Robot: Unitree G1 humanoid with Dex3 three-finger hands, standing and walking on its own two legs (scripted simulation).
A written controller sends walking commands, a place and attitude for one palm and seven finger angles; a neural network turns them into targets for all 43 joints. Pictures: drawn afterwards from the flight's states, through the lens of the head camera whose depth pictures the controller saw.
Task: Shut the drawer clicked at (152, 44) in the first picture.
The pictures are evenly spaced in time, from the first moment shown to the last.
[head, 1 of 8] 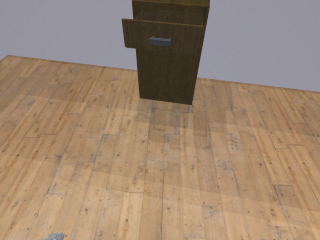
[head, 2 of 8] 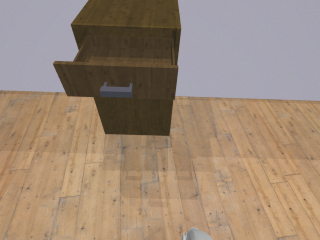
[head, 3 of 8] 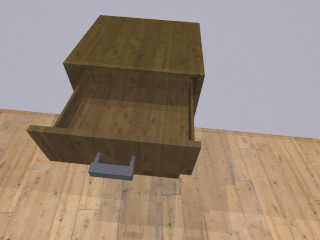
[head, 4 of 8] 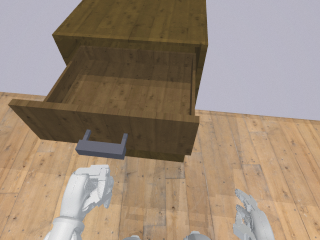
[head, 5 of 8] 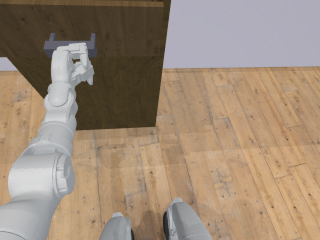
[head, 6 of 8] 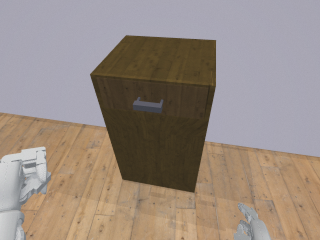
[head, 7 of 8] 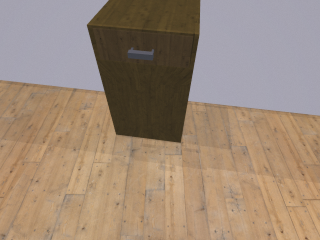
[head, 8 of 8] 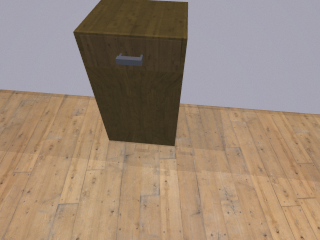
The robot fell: no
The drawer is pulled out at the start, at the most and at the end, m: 0.30 0.30 0.00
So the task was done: yes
